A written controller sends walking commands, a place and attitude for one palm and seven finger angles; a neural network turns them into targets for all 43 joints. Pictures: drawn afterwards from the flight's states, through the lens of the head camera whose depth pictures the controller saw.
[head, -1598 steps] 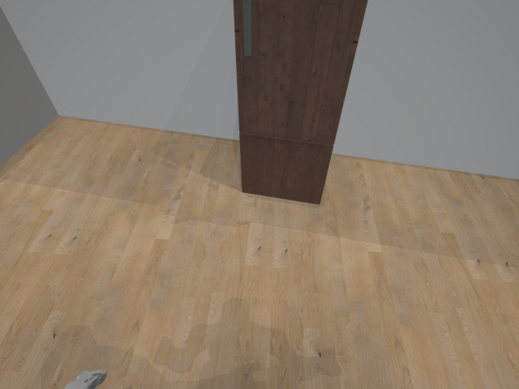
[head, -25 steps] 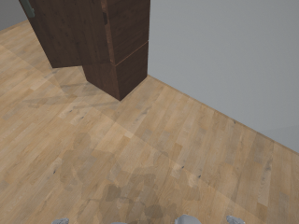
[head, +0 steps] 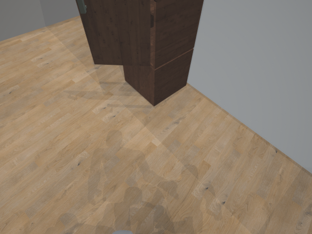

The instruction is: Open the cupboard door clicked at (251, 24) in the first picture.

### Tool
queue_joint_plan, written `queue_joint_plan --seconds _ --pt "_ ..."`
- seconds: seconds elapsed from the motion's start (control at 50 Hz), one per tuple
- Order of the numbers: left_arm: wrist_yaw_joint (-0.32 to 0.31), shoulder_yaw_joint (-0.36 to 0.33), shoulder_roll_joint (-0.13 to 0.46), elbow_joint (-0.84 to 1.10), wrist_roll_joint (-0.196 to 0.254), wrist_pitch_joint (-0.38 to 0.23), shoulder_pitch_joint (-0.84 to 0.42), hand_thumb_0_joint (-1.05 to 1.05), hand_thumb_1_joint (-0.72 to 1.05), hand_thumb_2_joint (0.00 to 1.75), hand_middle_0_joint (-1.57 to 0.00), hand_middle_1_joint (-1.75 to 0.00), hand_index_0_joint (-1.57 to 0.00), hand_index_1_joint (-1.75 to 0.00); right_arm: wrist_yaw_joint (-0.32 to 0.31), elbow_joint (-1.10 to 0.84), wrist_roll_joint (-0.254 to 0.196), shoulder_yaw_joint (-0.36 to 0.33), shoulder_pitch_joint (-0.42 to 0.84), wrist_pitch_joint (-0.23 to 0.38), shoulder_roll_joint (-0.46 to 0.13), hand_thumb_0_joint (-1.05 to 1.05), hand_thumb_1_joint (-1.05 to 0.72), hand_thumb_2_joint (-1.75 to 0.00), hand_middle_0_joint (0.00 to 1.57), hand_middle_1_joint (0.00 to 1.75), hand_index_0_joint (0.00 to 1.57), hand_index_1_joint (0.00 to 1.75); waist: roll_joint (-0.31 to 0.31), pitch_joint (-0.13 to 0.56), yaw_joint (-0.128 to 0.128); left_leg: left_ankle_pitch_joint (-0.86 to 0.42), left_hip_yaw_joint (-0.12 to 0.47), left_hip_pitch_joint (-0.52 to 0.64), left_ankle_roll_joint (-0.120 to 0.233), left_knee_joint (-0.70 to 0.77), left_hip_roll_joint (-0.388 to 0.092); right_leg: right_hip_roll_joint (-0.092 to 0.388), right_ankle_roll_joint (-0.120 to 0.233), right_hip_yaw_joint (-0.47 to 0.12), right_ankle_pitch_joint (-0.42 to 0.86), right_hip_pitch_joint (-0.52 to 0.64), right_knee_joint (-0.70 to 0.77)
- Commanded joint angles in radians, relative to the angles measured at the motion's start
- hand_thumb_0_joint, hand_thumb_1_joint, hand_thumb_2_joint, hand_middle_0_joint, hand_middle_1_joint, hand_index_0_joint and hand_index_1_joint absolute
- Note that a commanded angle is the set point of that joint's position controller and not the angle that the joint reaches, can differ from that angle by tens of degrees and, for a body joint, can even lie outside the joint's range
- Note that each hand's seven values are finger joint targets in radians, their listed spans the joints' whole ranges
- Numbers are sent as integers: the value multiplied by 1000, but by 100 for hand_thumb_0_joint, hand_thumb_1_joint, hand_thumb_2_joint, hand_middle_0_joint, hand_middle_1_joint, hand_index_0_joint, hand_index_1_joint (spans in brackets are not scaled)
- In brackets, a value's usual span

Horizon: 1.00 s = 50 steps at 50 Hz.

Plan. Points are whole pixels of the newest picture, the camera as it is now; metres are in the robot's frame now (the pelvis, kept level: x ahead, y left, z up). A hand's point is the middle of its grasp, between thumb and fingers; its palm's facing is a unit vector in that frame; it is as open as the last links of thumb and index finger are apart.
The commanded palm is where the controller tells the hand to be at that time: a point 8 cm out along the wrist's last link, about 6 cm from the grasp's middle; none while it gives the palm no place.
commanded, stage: take the last steps up to it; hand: left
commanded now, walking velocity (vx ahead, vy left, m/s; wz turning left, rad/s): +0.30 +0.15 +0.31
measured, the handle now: out of the picture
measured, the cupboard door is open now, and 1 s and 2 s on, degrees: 47 47 47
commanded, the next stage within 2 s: come to a stop and stand still in 1.48 s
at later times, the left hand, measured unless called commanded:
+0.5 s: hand (89, 222) +0.16 +0.20 -0.15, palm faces +0.14 -0.96 -0.24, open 7.4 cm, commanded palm none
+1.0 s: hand (64, 224) +0.15 +0.29 -0.18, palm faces +0.26 -0.95 -0.19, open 7.4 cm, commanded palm none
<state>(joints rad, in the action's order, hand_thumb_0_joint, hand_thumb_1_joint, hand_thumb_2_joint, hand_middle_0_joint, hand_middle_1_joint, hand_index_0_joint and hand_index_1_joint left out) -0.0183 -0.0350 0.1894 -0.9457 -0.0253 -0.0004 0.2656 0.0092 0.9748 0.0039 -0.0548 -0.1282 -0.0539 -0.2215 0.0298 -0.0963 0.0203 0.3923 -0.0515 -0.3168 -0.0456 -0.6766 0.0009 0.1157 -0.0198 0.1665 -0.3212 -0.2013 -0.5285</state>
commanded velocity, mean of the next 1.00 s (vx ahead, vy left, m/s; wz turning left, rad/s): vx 0.30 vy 0.12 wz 0.08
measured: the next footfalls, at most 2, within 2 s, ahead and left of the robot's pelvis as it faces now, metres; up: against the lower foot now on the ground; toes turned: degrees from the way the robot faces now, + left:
left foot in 0.04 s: +0.04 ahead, +0.11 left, +0.00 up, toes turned +4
right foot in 0.44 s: +0.15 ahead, -0.10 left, +0.00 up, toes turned -1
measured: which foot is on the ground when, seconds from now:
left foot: up 0.00-0.02, down 0.04-0.44, up 0.46-0.86, down 0.88-1.00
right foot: down 0.00-0.04, up 0.06-0.42, down 0.44-0.88, up 0.90-1.00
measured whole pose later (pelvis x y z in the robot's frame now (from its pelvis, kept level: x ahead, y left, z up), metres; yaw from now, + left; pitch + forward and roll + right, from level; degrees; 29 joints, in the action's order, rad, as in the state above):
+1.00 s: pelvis +0.24 +0.12 -0.01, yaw +10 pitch +1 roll +1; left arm 0.00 -0.05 0.18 -1.13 -0.02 0.00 0.36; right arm 0.00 0.97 0.03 -0.03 -0.14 0.06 -0.16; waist 0.04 -0.07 0.05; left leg 0.25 -0.15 -0.35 0.03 -0.58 -0.03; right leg 0.14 0.00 0.06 -0.45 -0.38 -1.18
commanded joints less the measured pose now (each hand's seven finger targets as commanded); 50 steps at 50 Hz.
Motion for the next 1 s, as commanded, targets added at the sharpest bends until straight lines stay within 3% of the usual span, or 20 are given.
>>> queue_joint_plan --seconds 0.0,0.02,0.04,0.14,0.28,0.34,0.38,0.4,0.42,0.44,0.5,0.54,0.6,0.76,0.82,0.84,0.86,0.88,0.92,0.98 --pt "3 -54 153 54 18 -8 12 0 90 90 -20 -30 -20 -30 -7 -38 18 -19 -118 56 -145 0 -90 -90 20 30 20 30 -77 193 -59 -246 161 300 94 310 -139 91 4 -47 181 -122 -141" --pt "13 -39 100 85 18 -6 -22 0 90 90 -20 -30 -20 -30 -11 -34 27 -42 -182 54 -231 0 -90 -90 20 30 20 30 -322 189 -89 -338 428 377 220 359 -343 -25 -38 1 -292 -328 -370" --pt "11 -36 107 111 7 4 -98 0 90 90 -20 -30 -20 -30 -20 -16 30 -45 -219 43 -250 0 -90 -90 20 30 20 30 -278 147 -117 -229 467 317 303 395 -388 -32 -20 -82 -348 -396 -517" --pt "41 -42 96 51 -1 -3 -92 0 90 90 -20 -30 -20 -30 -34 -34 21 -9 -147 86 -137 0 -90 -90 20 30 20 30 -162 81 -36 -221 313 222 238 433 -228 -12 -6 -138 -80 -411 -582" --pt "43 -31 70 68 1 -9 -153 0 90 90 -20 -30 -20 -30 -26 2 22 -11 -202 91 -129 0 -90 -90 20 30 20 30 -146 43 -41 -158 263 164 252 461 -200 -30 -14 -87 -47 -281 -263" --pt "43 -36 75 56 0 -15 -110 0 90 90 -20 -30 -20 -30 -21 10 22 -12 -192 85 -126 0 -90 -90 20 30 20 30 -131 31 -12 -78 255 70 239 432 -187 -59 -11 -64 -13 -121 -137" --pt "38 -53 100 10 -2 -25 19 0 90 90 -20 -30 -20 -30 -20 9 15 -9 -160 84 -109 0 -90 -90 20 30 20 30 -42 52 55 -13 199 -92 184 277 -116 -58 -3 -81 48 153 28" --pt "30 -70 162 -20 -10 -37 129 0 90 90 -20 -30 -20 -30 -15 -2 6 -4 -159 90 -74 0 -90 -90 20 30 20 30 122 105 100 55 92 -234 127 72 -18 88 37 -253 -96 342 149" --pt "19 -91 262 -37 -11 -43 223 0 90 90 -20 -30 -20 -30 -8 -36 4 -1 -156 89 -38 0 -90 -90 20 30 20 30 374 132 129 213 5 -399 74 -229 68 377 144 -642 -229 437 324" --pt "10 -86 258 -30 4 -38 207 0 90 90 -20 -30 -20 -30 -3 -44 22 -15 -108 79 -101 0 -90 -90 20 30 20 30 226 59 114 185 92 -419 63 -401 -2 434 194 -711 -356 279 405" --pt "5 -51 130 -6 6 -57 43 0 90 90 -20 -30 -20 -30 12 -4 26 -17 -110 61 -52 0 -90 -90 20 30 20 30 155 -32 10 -88 112 -349 37 -482 -85 290 125 -430 -193 25 406" --pt "7 -43 95 -16 8 -72 46 0 90 90 -20 -30 -20 -30 21 17 26 -11 -148 53 -21 0 -90 -90 20 30 20 30 136 13 -8 -168 72 -309 16 -442 -94 235 100 -249 24 39 394" --pt "7 -45 102 -55 5 -88 97 0 90 90 -20 -30 -20 -30 28 14 22 -9 -123 50 -2 0 -90 -90 20 30 20 30 101 39 -3 -203 25 -318 -8 -329 -99 226 108 -152 235 116 367" --pt "9 -43 144 -122 -8 -80 138 0 90 90 -20 -30 -20 -30 49 -46 17 4 7 75 9 0 -90 -90 20 30 20 30 174 3 21 -203 -55 -171 18 35 -69 231 94 -74 275 108 309" --pt "10 -50 149 -127 -5 -67 115 0 90 90 -20 -30 -20 -30 35 -1 22 -8 -143 96 -47 0 -90 -90 20 30 20 30 85 65 -60 -190 -92 154 45 188 -18 183 64 -22 308 -3 88" --pt "15 -40 108 -119 0 -62 136 0 90 90 -20 -30 -20 -30 20 39 29 -29 -294 101 -132 0 -90 -90 20 30 20 30 -98 166 -118 -163 -12 366 69 205 -95 116 39 32 195 -109 -150" --pt "21 -32 47 -95 11 -57 176 0 90 90 -20 -30 -20 -30 2 64 37 -58 -416 107 -245 0 -90 -90 20 30 20 30 -386 275 -143 -157 356 532 157 300 -342 -37 -2 61 -258 -327 -466" --pt "17 -25 53 -61 8 -53 97 0 90 90 -20 -30 -20 -30 -18 70 27 -56 -449 96 -260 0 -90 -90 20 30 20 30 -339 286 -162 -171 435 524 215 390 -400 -54 24 -68 -299 -416 -669" --pt "18 -22 39 -45 8 -57 11 0 90 90 -20 -30 -20 -30 -24 34 27 -33 -306 107 -185 0 -90 -90 20 30 20 30 -174 173 -104 -182 355 324 236 401 -386 16 44 -124 -162 -472 -810" --pt "30 -28 18 -73 -1 -35 40 0 90 90 -20 -30 -20 -30 -32 16 25 -3 -203 126 -77 0 -90 -90 20 30 20 30 -152 70 -38 -253 179 145 203 461 -323 49 30 -150 -33 -401 -711"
